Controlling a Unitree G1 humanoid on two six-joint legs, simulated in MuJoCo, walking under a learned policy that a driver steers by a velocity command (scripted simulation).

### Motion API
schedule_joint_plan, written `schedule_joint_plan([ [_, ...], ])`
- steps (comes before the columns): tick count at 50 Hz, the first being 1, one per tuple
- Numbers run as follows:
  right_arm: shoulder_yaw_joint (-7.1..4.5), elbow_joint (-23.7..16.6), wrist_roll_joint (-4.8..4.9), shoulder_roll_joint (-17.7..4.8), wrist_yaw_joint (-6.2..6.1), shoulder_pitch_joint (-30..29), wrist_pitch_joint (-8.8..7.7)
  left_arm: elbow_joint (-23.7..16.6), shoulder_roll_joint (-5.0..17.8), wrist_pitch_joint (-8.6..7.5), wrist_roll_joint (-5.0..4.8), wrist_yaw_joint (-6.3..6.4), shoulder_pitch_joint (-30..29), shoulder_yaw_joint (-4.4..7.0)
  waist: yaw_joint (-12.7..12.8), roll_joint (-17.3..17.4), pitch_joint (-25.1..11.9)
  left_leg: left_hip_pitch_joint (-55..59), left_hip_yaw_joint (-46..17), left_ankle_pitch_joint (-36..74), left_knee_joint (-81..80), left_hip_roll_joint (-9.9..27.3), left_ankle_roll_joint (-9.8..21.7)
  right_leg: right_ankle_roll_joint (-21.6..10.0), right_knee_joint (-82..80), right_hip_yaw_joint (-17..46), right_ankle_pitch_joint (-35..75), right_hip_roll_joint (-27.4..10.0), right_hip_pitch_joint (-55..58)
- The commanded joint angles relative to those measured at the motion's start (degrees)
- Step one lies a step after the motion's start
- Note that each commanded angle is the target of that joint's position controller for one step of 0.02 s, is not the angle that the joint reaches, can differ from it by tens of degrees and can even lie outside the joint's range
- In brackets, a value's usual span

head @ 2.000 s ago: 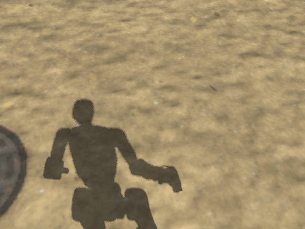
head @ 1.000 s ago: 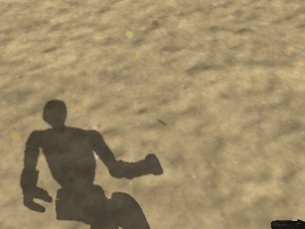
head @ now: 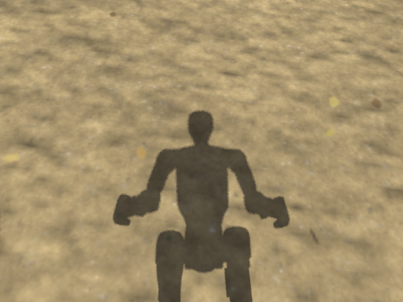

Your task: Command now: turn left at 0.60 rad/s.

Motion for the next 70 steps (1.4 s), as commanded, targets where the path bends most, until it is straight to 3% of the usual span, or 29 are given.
schedule_joint_plan([
  [1,-2.87,-3.85,0.26,-9.89,-0.91,-1.34,-0.55,-4.31,2.80,-1.09,-0.19,-0.26,-2.50,0.43,-0.23,9.53,-8.10,10.84,-14.51,19.02,-5.27,12.45,9.83,0.54,-7.89,1.91,2.10,0.20,-2.01],
  [8,-3.45,-4.30,0.53,-11.07,-0.02,-3.06,0.28,-4.53,3.73,-2.25,-0.97,-1.80,-2.44,0.63,-0.80,11.53,-7.26,7.27,-23.52,16.09,-3.72,11.70,10.02,-0.90,-22.78,2.82,-0.51,2.54,8.04],
  [11,-3.23,-4.74,1.66,-10.35,-0.19,-5.64,0.67,-3.28,3.73,-3.01,-0.90,-2.34,1.62,1.06,2.10,10.83,-7.94,5.69,-24.53,15.32,-0.29,8.66,6.83,-2.70,-38.51,1.74,9.66,2.40,17.04],
  [12,-2.69,-4.65,1.43,-8.51,-0.43,-4.32,0.63,-2.89,5.63,-3.05,-0.29,-2.17,3.17,1.57,1.84,8.11,-9.26,2.00,-21.94,7.67,3.05,6.37,3.86,-4.55,-41.20,4.62,16.02,-2.83,23.39],
  [13,-1.72,-4.49,0.36,-5.07,-0.35,-0.91,0.44,-4.02,9.39,-2.67,0.84,-1.84,1.52,1.96,-1.24,-5.33,-9.81,-5.61,-12.69,-9.69,14.34,-0.50,0.11,-9.89,-42.85,16.60,25.60,-14.44,28.39],
  [14,-2.88,-5.35,0.52,-8.54,-0.62,-1.84,-0.09,-3.68,10.02,-2.67,2.48,-2.19,1.65,2.06,-0.78,-14.36,-6.52,-13.51,-5.73,-26.68,25.62,-5.77,-3.08,-20.02,-43.85,27.58,32.95,-22.03,24.48],
  [15,-4.13,-3.86,-0.22,-12.30,-0.74,0.29,-0.32,-4.56,7.23,-2.93,1.61,-2.16,0.00,1.24,-0.88,-8.84,-5.99,-14.05,-6.59,-25.17,35.93,-2.73,-5.22,-22.33,-43.55,25.75,31.72,-22.78,23.08],
  [16,-4.56,-2.39,0.13,-12.51,-0.64,0.65,-0.16,-4.71,5.11,-2.90,0.90,-1.95,-2.00,0.59,-1.52,-6.07,-5.12,-14.22,-6.38,-21.48,39.70,-2.37,-6.17,-20.01,-42.57,20.23,29.43,-18.99,22.37],
  [18,-3.90,-0.91,0.18,-9.36,-0.94,0.97,0.74,-4.56,3.96,-2.68,-0.45,-1.71,-3.32,-0.05,-1.17,-4.83,-3.89,-15.64,-6.24,-16.46,41.96,-2.34,-7.98,-17.37,-41.37,14.59,28.30,-14.79,23.45],
  [20,-2.79,-1.19,0.58,-6.23,-0.68,-0.45,0.79,-3.70,3.40,-2.25,-0.17,-1.48,-2.03,-0.51,-0.36,-5.85,-4.39,-13.27,-3.81,-14.47,37.43,-2.14,-8.92,-17.35,-41.18,10.16,31.49,-12.25,23.96],
  [24,-0.69,-1.91,0.09,-2.39,-0.20,-3.05,0.49,-2.48,4.38,-1.35,-0.10,-1.49,-0.19,-0.45,1.78,-8.98,-7.43,-3.69,2.25,-14.73,16.68,1.93,-9.01,-17.06,-41.11,7.94,25.13,-11.26,25.47],
  [28,-1.10,0.66,0.63,-4.40,0.55,0.65,-0.38,-1.01,7.49,-0.59,-1.62,-1.78,3.57,-0.11,1.19,-8.10,-3.28,8.67,8.04,-4.54,-3.45,-0.81,-4.55,-15.61,-43.89,10.52,-4.55,-10.38,16.14],
  [30,-1.29,2.05,0.47,-6.35,0.16,7.47,-1.41,-1.41,3.06,-1.86,-0.67,-2.29,1.68,-1.80,-2.19,-1.84,-4.68,21.21,-1.81,-6.78,-5.35,6.75,0.40,-10.44,-35.18,7.28,-7.47,-7.24,4.94],
  [31,-2.92,3.76,-0.33,-12.36,0.34,11.39,-1.84,-3.96,-0.97,-3.11,-0.45,-2.43,-0.58,-2.81,-2.35,13.04,-4.90,20.84,-16.07,-20.67,-8.97,15.16,6.52,-5.78,-21.78,-5.15,-6.48,1.51,-2.91],
  [32,-3.13,3.54,-0.74,-12.79,0.91,12.40,-2.92,-5.89,3.13,-4.07,-1.39,-2.14,-6.41,-1.91,-6.35,14.79,0.85,16.57,-28.43,-26.40,-17.05,21.70,12.64,-4.90,-13.22,-3.03,-11.56,0.30,-9.32],
  [34,-1.50,3.89,-0.79,-8.17,0.49,10.02,-5.01,-4.79,5.49,-4.84,-2.55,-2.43,-3.87,-0.47,-3.58,12.22,5.19,16.98,-26.36,-25.49,-18.44,20.88,12.45,-5.98,-3.54,0.43,-7.11,-3.50,-15.37],
  [37,-0.83,4.22,0.04,-6.33,0.24,9.30,-5.71,-4.04,3.45,-5.99,-1.32,-3.64,-3.81,-0.79,-3.15,9.39,3.96,19.62,-16.25,-10.47,-19.17,16.70,9.30,-6.00,-6.84,-0.67,4.32,-5.15,-15.83],
  [41,-1.20,4.45,0.25,-7.40,0.47,9.82,-5.56,-4.45,0.19,-6.20,-1.25,-5.00,-6.69,-2.30,-3.95,9.54,2.27,12.78,-5.91,0.57,-19.02,12.86,7.92,-3.89,-20.59,-4.01,13.97,-2.98,-3.35],
  [45,-1.99,5.64,1.08,-9.85,0.90,11.80,-5.71,-5.59,2.47,-5.89,-1.97,-5.53,-8.11,-2.19,-3.55,9.37,3.75,10.05,-6.38,-0.10,-18.99,16.13,7.87,-5.06,-26.91,-3.44,15.77,-2.39,3.26],
  [47,-2.20,6.06,1.13,-10.40,0.95,11.38,-5.47,-5.20,3.99,-5.93,-2.04,-5.40,-5.87,-1.74,-1.57,9.10,3.47,11.34,-6.15,3.76,-16.83,17.24,6.79,-6.80,-29.09,-3.66,15.05,-2.01,6.64],
  [49,-1.70,6.36,0.69,-9.23,0.87,11.29,-5.17,-2.24,6.87,-5.77,-1.73,-4.50,4.37,-0.08,3.92,7.20,-2.91,9.79,-1.68,20.74,-2.98,13.59,4.23,-9.38,-31.02,-5.51,13.61,0.50,20.91],
  [50,-0.66,5.74,-0.20,-6.73,0.70,11.86,-5.10,-0.33,9.53,-5.74,-1.61,-3.96,13.73,0.90,7.95,3.47,-10.35,2.57,1.33,18.21,12.20,10.43,1.97,-11.81,-30.46,0.23,11.96,-4.69,35.06],
  [51,1.09,3.26,0.25,-0.85,0.48,16.69,-5.85,0.57,16.22,-5.56,-0.09,-4.02,19.32,2.08,6.37,-14.78,-18.71,-16.08,4.87,-7.10,35.77,0.78,-2.92,-20.57,-38.95,29.30,-4.91,-19.79,50.48],
  [52,0.27,3.84,1.38,-4.83,0.45,14.93,-6.86,0.58,11.44,-5.95,-0.79,-4.49,18.34,0.68,6.72,-13.91,-18.05,-22.72,-2.51,-19.20,44.57,0.37,-3.02,-21.94,-48.15,42.80,-15.27,-21.79,48.30],
  [53,-0.73,3.13,2.77,-8.16,0.92,10.65,-7.23,0.36,8.67,-5.99,-0.91,-4.31,13.97,-0.34,5.70,-9.84,-9.80,-27.36,-1.86,-15.64,47.41,3.93,-1.99,-19.94,-48.15,35.44,-15.14,-21.33,42.29],
  [55,-0.48,2.70,1.43,-7.16,1.09,5.74,-7.62,-0.23,6.12,-5.81,-0.12,-4.19,8.89,-1.08,3.27,-1.99,-3.16,-25.40,0.42,-7.32,42.92,8.30,-1.05,-18.23,-48.58,22.97,-1.86,-16.51,31.05],
  [57,-0.52,3.80,0.79,-5.65,1.36,7.09,-6.88,-0.57,4.60,-6.25,0.54,-4.08,6.43,-1.53,0.72,-3.63,-2.74,-20.18,0.36,-2.63,39.21,10.20,-1.29,-17.80,-51.20,16.50,5.79,-13.34,25.25],
  [60,-0.21,3.66,0.15,-4.16,1.21,5.72,-5.77,0.64,5.02,-7.20,-0.32,-3.88,7.04,-1.37,-0.15,-2.03,-0.97,-21.26,1.44,1.41,34.47,10.55,-3.02,-19.23,-54.27,11.14,12.58,-12.58,22.44],
  [70,1.23,-1.97,0.68,-1.91,3.50,-13.15,-7.84,5.73,7.89,-5.24,-1.52,-2.68,16.19,-0.80,5.94,-0.19,3.32,-20.61,4.54,18.50,5.30,7.03,-3.09,-16.90,-53.24,2.74,21.97,-12.68,29.98],
])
